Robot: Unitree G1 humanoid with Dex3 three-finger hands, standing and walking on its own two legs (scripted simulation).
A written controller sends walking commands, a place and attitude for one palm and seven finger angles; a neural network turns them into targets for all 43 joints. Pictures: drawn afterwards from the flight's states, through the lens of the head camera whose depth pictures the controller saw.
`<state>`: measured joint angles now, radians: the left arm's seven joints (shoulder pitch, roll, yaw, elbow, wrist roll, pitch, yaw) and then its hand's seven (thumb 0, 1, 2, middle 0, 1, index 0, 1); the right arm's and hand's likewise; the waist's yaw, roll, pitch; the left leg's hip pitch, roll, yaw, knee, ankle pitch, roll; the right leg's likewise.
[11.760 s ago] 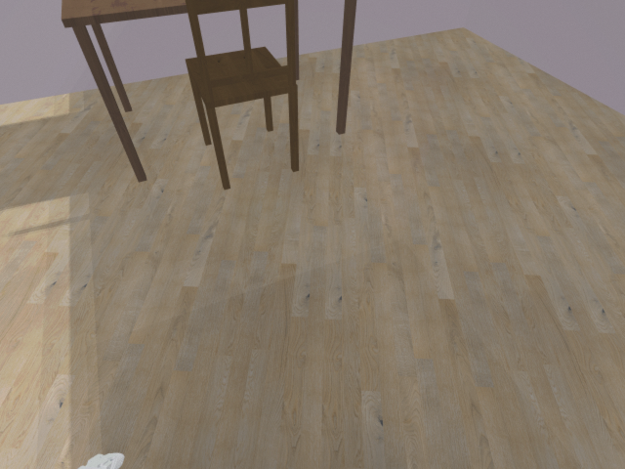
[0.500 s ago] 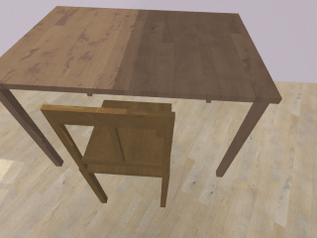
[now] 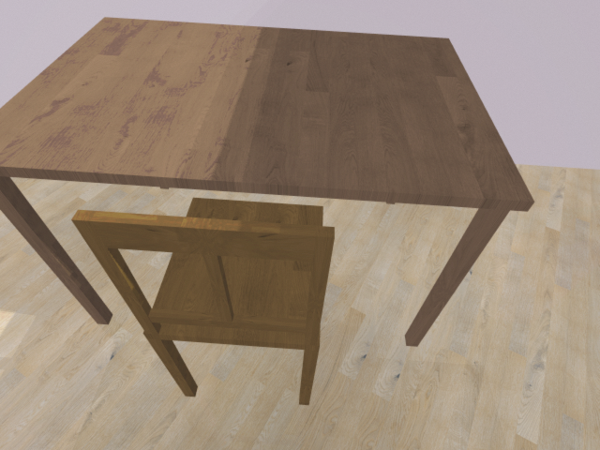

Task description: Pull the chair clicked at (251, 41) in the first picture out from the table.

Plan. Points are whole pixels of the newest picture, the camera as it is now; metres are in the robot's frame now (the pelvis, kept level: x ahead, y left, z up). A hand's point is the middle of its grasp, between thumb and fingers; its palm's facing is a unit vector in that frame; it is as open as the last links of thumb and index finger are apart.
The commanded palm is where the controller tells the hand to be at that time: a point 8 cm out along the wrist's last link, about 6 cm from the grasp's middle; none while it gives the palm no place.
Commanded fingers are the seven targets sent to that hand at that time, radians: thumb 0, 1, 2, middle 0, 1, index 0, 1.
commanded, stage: look again from close up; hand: left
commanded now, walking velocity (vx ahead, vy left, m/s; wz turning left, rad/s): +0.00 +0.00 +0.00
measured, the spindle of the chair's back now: (220, 288) +0.40 +0.17 -0.11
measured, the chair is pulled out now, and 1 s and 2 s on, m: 0.00 0.00 0.00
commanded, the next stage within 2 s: raise the hand toward the chair's back in 0.18 s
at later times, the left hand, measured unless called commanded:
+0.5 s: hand (169, 405) +0.18 +0.18 -0.03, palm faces +0.20 -0.98 -0.08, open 7.8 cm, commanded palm +0.10 +0.22 -0.07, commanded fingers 0.00 0.62 0.78 -0.17 -0.26 -0.17 -0.26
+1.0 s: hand (179, 435) +0.15 +0.17 -0.06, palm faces -0.04 -1.00 -0.04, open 11.8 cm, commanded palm +0.12 +0.23 -0.06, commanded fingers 0.00 0.04 0.53 -0.11 -0.16 -0.11 -0.16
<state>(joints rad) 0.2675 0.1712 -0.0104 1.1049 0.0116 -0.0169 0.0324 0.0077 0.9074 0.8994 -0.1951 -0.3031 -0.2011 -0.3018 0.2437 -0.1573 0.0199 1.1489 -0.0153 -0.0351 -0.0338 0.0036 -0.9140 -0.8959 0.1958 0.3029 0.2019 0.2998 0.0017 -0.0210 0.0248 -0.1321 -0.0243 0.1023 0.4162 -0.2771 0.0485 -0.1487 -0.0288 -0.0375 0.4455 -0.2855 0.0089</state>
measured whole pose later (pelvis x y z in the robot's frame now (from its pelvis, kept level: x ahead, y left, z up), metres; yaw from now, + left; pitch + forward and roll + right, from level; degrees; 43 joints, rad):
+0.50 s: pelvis -0.03 +0.00 -0.02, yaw +3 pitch +5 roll +0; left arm 0.36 0.17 0.07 0.20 -0.16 -0.24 0.01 0.03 0.85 0.86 -0.18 -0.29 -0.19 -0.29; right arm 0.30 -0.24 -0.02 0.78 0.00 -0.26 -0.03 0.01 -0.91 -0.90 0.20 0.30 0.20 0.30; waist -0.05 0.02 -0.08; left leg -0.44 -0.04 0.06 0.70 -0.35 0.05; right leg -0.43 -0.05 -0.07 0.72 -0.38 0.00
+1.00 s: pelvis -0.06 -0.04 -0.10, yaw +4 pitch +15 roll -2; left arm 0.29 0.27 0.21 0.12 -0.31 -0.39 -0.42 0.01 0.26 0.63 -0.13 -0.20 -0.14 -0.20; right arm 0.20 -0.20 0.03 0.58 0.03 -0.22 -0.05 0.01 -0.90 -0.90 0.20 0.30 0.21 0.30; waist 0.00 0.04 -0.13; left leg -0.97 0.04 -0.03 1.22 -0.52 -0.01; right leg -0.92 0.00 -0.15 1.17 -0.53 -0.07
